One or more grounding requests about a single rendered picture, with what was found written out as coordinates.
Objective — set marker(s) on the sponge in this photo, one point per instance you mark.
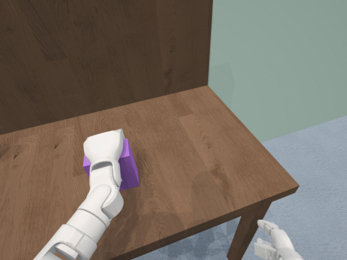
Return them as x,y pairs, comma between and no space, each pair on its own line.
128,168

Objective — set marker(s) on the table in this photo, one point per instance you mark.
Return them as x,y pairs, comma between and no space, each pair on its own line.
71,69

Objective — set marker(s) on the right robot hand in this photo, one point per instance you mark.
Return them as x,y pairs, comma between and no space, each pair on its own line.
279,240

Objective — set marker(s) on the right robot forearm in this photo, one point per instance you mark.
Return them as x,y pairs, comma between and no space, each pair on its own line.
288,254

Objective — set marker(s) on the left robot hand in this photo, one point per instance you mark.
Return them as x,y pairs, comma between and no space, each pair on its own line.
104,145

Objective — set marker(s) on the left robot forearm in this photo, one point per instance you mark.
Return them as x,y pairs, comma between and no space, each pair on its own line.
77,239

